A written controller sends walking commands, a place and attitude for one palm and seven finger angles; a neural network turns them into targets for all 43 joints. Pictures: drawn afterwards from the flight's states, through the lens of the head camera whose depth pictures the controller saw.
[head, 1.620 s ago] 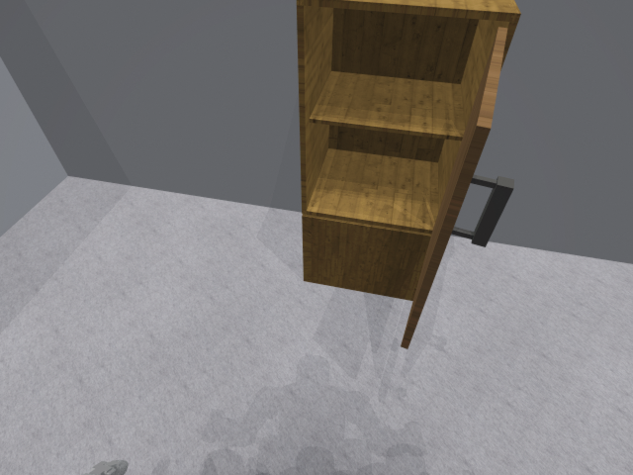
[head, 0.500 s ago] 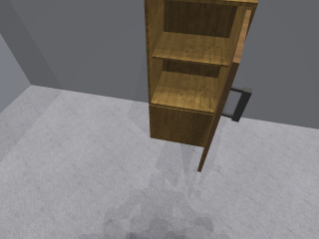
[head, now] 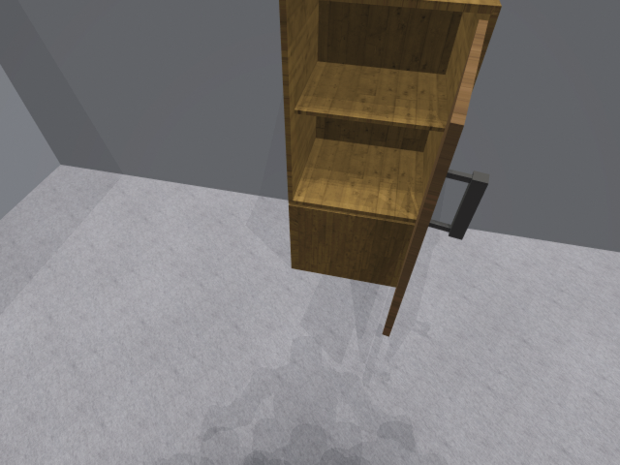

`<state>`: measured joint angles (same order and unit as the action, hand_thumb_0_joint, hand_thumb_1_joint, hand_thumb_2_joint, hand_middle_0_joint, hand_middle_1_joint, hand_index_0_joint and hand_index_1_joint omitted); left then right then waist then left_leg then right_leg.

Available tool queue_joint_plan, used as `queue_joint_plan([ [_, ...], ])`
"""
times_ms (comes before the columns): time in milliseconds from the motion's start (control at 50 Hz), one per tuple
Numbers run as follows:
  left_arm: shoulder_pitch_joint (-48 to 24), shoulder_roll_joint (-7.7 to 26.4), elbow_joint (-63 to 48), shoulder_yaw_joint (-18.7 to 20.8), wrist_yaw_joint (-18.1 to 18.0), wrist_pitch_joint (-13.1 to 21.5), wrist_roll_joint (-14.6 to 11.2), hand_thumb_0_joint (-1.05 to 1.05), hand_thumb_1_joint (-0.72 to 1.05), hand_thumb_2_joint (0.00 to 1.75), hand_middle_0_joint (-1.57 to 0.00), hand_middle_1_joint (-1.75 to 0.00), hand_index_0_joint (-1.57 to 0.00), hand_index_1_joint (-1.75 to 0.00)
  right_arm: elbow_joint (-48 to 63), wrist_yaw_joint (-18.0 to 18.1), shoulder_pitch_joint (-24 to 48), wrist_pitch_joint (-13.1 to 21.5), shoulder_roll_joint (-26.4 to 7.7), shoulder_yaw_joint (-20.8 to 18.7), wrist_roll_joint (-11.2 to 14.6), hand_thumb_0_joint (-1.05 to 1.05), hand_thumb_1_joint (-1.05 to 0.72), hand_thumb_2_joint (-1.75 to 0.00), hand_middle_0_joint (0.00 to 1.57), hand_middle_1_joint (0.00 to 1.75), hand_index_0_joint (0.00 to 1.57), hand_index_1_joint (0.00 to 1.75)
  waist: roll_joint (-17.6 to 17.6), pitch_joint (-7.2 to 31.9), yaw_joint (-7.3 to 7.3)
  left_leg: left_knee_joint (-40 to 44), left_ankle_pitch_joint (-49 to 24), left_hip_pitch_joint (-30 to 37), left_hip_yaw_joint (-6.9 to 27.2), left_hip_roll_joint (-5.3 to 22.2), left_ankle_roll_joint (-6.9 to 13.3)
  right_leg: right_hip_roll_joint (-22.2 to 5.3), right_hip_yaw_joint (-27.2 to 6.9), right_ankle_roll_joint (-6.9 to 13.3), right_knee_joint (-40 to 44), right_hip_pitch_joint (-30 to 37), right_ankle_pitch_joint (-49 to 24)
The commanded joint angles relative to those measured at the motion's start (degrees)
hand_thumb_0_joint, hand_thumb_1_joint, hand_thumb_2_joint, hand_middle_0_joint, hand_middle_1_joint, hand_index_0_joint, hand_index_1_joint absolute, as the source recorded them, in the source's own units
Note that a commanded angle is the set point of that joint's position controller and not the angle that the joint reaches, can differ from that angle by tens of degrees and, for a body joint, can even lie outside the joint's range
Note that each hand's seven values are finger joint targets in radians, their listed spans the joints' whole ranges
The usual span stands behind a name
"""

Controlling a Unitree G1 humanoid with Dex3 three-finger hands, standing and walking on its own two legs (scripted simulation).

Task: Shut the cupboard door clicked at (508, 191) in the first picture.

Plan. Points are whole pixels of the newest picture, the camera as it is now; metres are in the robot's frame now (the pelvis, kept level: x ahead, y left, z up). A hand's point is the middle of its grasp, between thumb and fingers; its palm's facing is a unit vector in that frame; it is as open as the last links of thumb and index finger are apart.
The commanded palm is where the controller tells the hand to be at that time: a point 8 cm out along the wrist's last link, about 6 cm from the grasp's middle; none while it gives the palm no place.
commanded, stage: look at it before walking up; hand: left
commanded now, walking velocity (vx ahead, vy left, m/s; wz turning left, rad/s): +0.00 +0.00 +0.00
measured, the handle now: (454, 204) +0.52 -0.21 +0.04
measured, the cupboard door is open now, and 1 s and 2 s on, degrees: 80 80 80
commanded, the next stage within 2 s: walk around to get in front in 0.72 s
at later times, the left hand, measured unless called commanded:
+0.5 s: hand out of the picture +0.07 +0.24 -0.15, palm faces -0.03 -0.94 -0.34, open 7.4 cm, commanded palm none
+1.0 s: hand out of the picture +0.07 +0.24 -0.16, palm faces -0.06 -0.94 -0.32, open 7.4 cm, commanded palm none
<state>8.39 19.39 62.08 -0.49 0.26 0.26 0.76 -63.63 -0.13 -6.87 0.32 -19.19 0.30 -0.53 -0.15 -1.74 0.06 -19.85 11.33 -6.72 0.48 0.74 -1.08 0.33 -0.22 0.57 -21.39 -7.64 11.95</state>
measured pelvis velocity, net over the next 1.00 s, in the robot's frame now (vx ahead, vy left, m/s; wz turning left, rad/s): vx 0.00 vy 0.00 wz -0.06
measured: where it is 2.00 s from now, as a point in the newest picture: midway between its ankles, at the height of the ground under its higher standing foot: outside the picture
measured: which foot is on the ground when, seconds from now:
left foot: down 0.00-1.00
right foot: down 0.00-1.00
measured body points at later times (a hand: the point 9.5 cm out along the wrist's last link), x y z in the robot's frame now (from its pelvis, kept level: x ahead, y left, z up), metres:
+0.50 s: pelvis +0.00 +0.00 +0.00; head +0.00 -0.01 +0.45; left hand +0.07 +0.29 -0.13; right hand +0.07 -0.29 -0.14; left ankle -0.01 +0.13 -0.75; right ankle +0.00 -0.11 -0.75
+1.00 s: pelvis +0.00 +0.00 +0.00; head +0.01 +0.00 +0.45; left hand +0.07 +0.29 -0.14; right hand +0.07 -0.29 -0.14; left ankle +0.00 +0.13 -0.75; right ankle +0.00 -0.11 -0.75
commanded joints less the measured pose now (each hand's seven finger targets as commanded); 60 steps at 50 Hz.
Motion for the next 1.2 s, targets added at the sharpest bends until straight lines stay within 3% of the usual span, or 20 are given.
queue_joint_plan([
  [0, -2.22, 11.83, -3.33, 2.57, -1.0, 1.55, -0.21, 0.0, 0.9, 0.9, -0.2, -0.3, -0.2, -0.3, 3.22, 1.04, 2.42, 1.59, -11.53, -2.01, 0.14, 0.0, -0.9, -0.9, 0.2, 0.3, 0.2, 0.3, 0.59, 3.53, -0.12, 2.45, -8.03, 0.47, 4.48, 6.01, 2.01, -7.26, -6.37, 1.34, 3.74, 0.56, -9.97],
  [120, -2.2, 11.68, -3.22, 2.56, -0.94, 1.45, -0.2, 0.0, 0.9, 0.9, -0.2, -0.3, -0.2, -0.3, 3.09, 1.02, 2.27, 1.54, -11.49, -1.98, 0.11, 0.0, -0.9, -0.9, 0.2, 0.3, 0.2, 0.3, 0.34, 2.65, -0.16, 2.96, -6.27, 0.04, 4.52, 5.95, 1.97, -7.09, -6.49, 1.24, 4.31, -0.16, -7.44],
  [380, -2.0, 11.52, -3.18, 2.63, -1.0, 1.45, -0.18, 0.0, 0.9, 0.9, -0.2, -0.3, -0.2, -0.3, 2.91, 1.11, 1.89, 1.72, -11.37, -1.93, 0.15, 0.0, -0.9, -0.9, 0.2, 0.3, 0.2, 0.3, 0.1, 3.35, -0.28, 3.09, -8.1, 0.62, 4.53, 6.17, 2.0, -7.03, -6.29, 1.19, 3.86, 0.57, -9.45],
  [500, -2.03, 11.53, -3.1, 2.6, -0.91, 1.37, -0.1, 0.0, 0.9, 0.9, -0.2, -0.3, -0.2, -0.3, 2.83, 1.05, 2.1, 1.57, -11.37, -1.92, 0.11, 0.0, -0.9, -0.9, 0.2, 0.3, 0.2, 0.3, 0.38, 1.61, -0.29, 3.49, -5.41, -0.06, 4.49, 5.98, 1.98, -6.95, -6.74, 1.14, 4.89, -0.84, -6.12],
  [660, -1.8, 11.7, -3.05, 2.65, -1.0, 1.65, -0.16, 0.0, 0.9, 0.9, -0.2, -0.3, -0.2, -0.3, 2.88, 1.06, 1.66, 1.59, -11.31, -2.0, 0.15, 0.0, -0.9, -0.9, 0.2, 0.3, 0.2, 0.3, 0.94, 3.77, -0.06, 2.77, -7.92, 1.36, 4.42, 6.06, 1.88, -7.07, -6.69, 1.34, 4.45, 0.36, -9.79],
  [840, -2.02, 11.66, -3.36, 2.84, -0.89, 1.31, -0.11, 0.0, 0.9, 0.9, -0.2, -0.3, -0.2, -0.3, 2.84, 1.29, 1.48, 1.58, -11.42, -2.26, 0.01, 0.0, -0.9, -0.9, 0.2, 0.3, 0.2, 0.3, 0.2, 2.02, 0.0, 2.21, -7.54, 1.55, 3.13, 6.43, 1.73, -6.78, -7.64, 1.59, 4.04, -1.32, -11.39],
  [900, 1.01, 6.07, -3.44, 2.2, -1.15, -0.53, -0.15, 0.0, 0.9, 0.9, -0.2, -0.3, -0.2, -0.3, 2.82, 1.6, -2.36, 0.36, -4.76, -1.57, -0.02, 0.0, -0.9, -0.9, 0.2, 0.3, 0.2, 0.3, 0.98, 2.22, 0.36, -1.56, -7.1, 0.96, 0.15, 6.55, 0.51, -6.51, -8.93, 1.09, 0.68, -3.51, -14.64],
  [940, 1.57, 6.35, -4.57, 2.71, -1.03, -1.34, -0.06, 0.0, 0.9, 0.9, -0.2, -0.3, -0.2, -0.3, 4.07, 1.93, -2.99, -0.27, -5.28, -2.15, -0.07, 0.0, -0.9, -0.9, 0.2, 0.3, 0.2, 0.3, 0.85, 0.93, 0.43, -3.06, -5.2, 0.2, -0.83, 6.82, 0.41, -5.99, -10.13, 1.37, -1.26, -6.36, -14.45],
  [1000, 1.77, 6.1, -6.94, 3.5, -0.67, -2.03, 0.18, 0.0, 0.9, 0.9, -0.2, -0.3, -0.2, -0.3, 6.4, 2.15, -3.44, -0.64, -6.15, -3.3, -0.13, 0.0, -0.9, -0.9, 0.2, 0.3, 0.2, 0.3, -0.96, 1.71, 0.59, -3.76, -4.0, 0.08, -0.36, 8.96, 1.43, -3.97, -9.68, 1.23, -6.18, -9.53, -13.64],
  [1040, 2.3, 5.0, -8.13, 3.75, -0.32, -2.24, 0.18, 0.0, 0.9, 0.9, -0.2, -0.3, -0.2, -0.3, 7.83, 2.27, -2.92, -0.7, -6.98, -4.05, -0.2, 0.0, -0.9, -0.9, 0.2, 0.3, 0.2, 0.3, -4.06, 1.89, 0.34, -2.6, -4.12, 0.17, 1.42, 11.89, 3.09, -1.75, -7.58, 0.56, -11.76, -12.19, -11.56],
  [1060, 2.63, 4.26, -8.71, 3.83, -0.16, -2.35, 0.2, 0.0, 0.9, 0.9, -0.2, -0.3, -0.2, -0.3, 8.5, 2.31, -2.93, -0.67, -7.64, -4.45, -0.17, 0.0, -0.9, -0.9, 0.2, 0.3, 0.2, 0.3, -5.91, 2.23, 0.28, -1.41, -5.26, -0.28, 2.86, 14.53, 4.61, -0.53, -5.49, 0.02, -16.79, -12.91, -7.88],
  [1080, 2.89, 3.11, -9.26, 4.0, 0.01, -2.61, 0.2, 0.0, 0.9, 0.9, -0.2, -0.3, -0.2, -0.3, 9.08, 2.28, -2.47, -0.48, -7.73, -4.79, -0.2, 0.0, -0.9, -0.9, 0.2, 0.3, 0.2, 0.3, -9.58, 1.57, 0.0, 0.6, -8.09, -1.6, 4.74, 18.02, 7.15, 0.5, -2.96, -0.69, -23.47, -14.29, 4.24],
  [1100, 3.28, 2.27, -9.89, 4.25, 0.14, -2.92, 0.3, 0.0, 0.9, 0.9, -0.2, -0.3, -0.2, -0.3, 9.68, 2.17, -1.72, -0.32, -7.54, -4.99, -0.29, 0.0, -0.9, -0.9, 0.2, 0.3, 0.2, 0.3, -11.48, 1.24, -0.42, 1.66, -11.77, -2.77, 5.13, 20.62, 9.62, 0.18, -0.96, -1.36, -29.59, -14.98, 13.68],
  [1120, 3.6, 1.77, -10.49, 4.57, 0.23, -3.07, 0.31, 0.0, 0.9, 0.9, -0.2, -0.3, -0.2, -0.3, 10.4, 2.14, -1.04, -0.22, -7.11, -5.0, -0.41, 0.0, -0.9, -0.9, 0.2, 0.3, 0.2, 0.3, -11.2, 0.9, -0.71, 1.18, -14.4, -3.73, 4.32, 21.3, 10.67, -0.95, -1.17, -1.42, -31.85, -14.93, 16.97],
  [1140, 4.73, 1.4, -10.66, 4.81, 0.36, -3.15, 0.18, 0.0, 0.9, 0.9, -0.2, -0.3, -0.2, -0.3, 11.2, 2.15, 0.5, -0.21, -6.8, -5.22, -0.52, 0.0, -0.9, -0.9, 0.2, 0.3, 0.2, 0.3, -11.37, 0.57, -1.6, -0.5, -15.0, -5.46, 2.63, 21.61, 10.43, -2.71, -1.79, -1.04, -30.64, -13.33, 17.46],
  [1180, 10.13, 0.6, -9.96, 5.17, 0.75, -2.66, 0.4, 0.0, 0.9, 0.9, -0.2, -0.3, -0.2, -0.3, 12.07, 2.1, 2.95, -0.53, -6.68, -5.57, -0.76, 0.0, -0.9, -0.9, 0.2, 0.3, 0.2, 0.3, -8.12, 2.15, -4.44, -9.1, -11.58, -7.98, -2.8, 18.47, 6.43, -2.82, 0.37, -0.78, -20.18, -6.35, 9.77],
])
